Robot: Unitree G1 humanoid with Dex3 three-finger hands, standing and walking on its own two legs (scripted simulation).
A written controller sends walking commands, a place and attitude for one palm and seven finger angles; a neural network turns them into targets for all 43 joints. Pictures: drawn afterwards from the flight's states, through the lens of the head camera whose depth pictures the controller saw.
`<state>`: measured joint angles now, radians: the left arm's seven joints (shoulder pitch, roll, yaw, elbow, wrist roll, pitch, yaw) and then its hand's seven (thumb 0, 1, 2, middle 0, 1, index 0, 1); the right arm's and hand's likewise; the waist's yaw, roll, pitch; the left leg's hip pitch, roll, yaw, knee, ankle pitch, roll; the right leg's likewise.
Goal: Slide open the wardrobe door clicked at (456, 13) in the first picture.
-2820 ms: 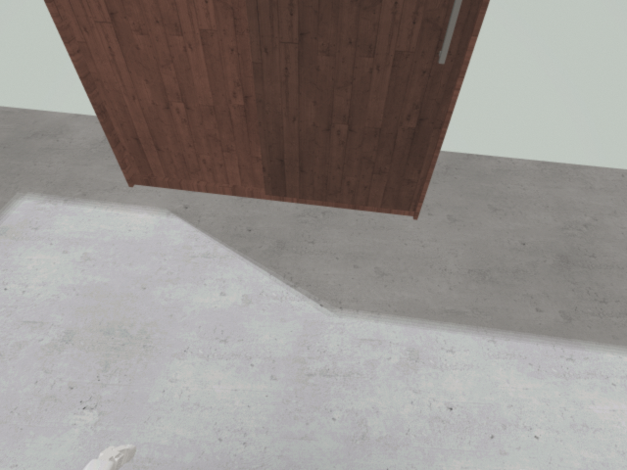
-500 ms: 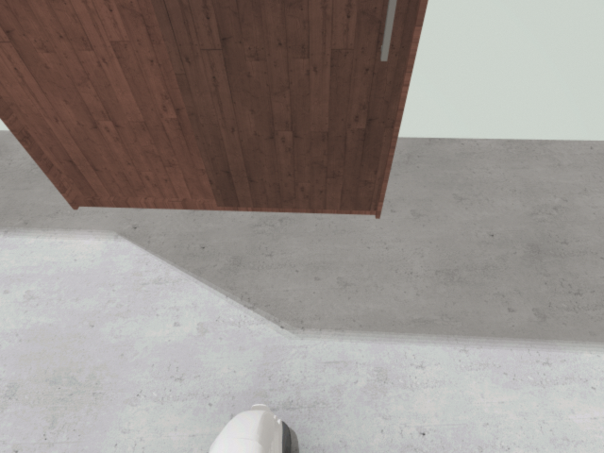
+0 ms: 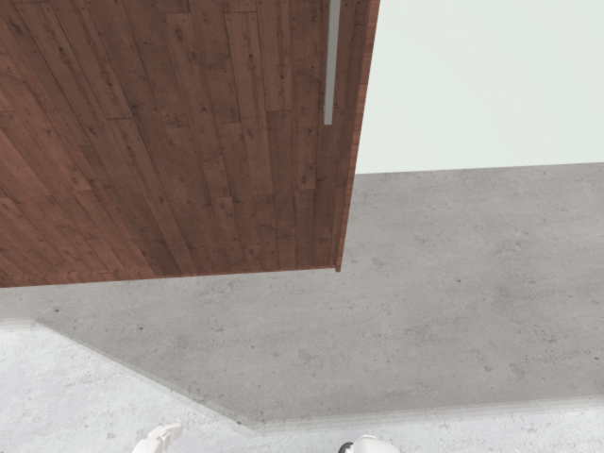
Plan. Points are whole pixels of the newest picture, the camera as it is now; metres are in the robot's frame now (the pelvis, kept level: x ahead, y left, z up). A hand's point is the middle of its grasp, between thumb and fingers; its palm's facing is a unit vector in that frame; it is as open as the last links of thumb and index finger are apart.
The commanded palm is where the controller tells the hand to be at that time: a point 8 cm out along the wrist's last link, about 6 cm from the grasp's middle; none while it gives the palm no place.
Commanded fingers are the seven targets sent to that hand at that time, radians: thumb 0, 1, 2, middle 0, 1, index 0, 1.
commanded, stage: take the last steps up to it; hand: right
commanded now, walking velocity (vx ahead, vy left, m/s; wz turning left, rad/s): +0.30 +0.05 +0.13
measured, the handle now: (330, 48) +0.81 -0.06 +0.14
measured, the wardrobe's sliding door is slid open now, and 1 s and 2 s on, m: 0.00 0.00 0.00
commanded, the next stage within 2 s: come to a stop and stand still in 0.80 s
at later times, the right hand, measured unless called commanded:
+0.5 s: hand (405, 389) +0.24 -0.16 -0.15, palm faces -0.04 +0.97 -0.25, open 7.3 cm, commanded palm none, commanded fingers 0.00 -0.90 -0.90 0.20 0.30 0.20 0.30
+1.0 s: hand (387, 371) +0.28 -0.14 -0.18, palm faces +0.01 +0.99 -0.12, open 7.4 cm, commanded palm none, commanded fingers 0.00 -0.90 -0.90 0.20 0.30 0.20 0.30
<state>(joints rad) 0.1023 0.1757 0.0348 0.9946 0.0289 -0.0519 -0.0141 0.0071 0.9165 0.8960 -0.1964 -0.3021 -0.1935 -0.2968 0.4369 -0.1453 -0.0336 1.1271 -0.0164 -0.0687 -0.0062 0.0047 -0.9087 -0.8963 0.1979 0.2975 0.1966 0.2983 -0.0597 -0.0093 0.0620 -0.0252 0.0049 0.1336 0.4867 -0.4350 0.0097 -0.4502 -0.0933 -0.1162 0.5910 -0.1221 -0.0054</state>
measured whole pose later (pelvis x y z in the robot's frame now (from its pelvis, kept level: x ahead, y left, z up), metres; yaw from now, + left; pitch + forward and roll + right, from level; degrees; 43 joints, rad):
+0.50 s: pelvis +0.16 +0.03 +0.00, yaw +4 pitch -1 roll -1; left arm 0.37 0.19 0.06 1.13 0.03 0.01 0.00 0.01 0.91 0.90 -0.20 -0.30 -0.20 -0.30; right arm 0.22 -0.17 -0.06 1.01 -0.03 -0.05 0.01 0.01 -0.92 -0.90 0.20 0.30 0.19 0.30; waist 0.02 -0.06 0.02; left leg -0.30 0.06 0.15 0.59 -0.26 0.03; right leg -0.27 -0.10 -0.13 0.82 -0.47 0.00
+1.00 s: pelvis +0.31 +0.01 +0.01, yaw +5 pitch -2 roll +0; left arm 0.17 0.14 0.03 1.03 0.02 -0.06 0.04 0.00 0.94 0.89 -0.20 -0.30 -0.20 -0.30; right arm 0.35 -0.13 -0.03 1.15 -0.01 -0.01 -0.02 0.01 -0.91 -0.90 0.20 0.30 0.20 0.30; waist -0.02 0.05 0.07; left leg -0.33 0.07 0.08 0.99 -0.47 -0.01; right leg -0.29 -0.04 -0.18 0.54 -0.22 -0.05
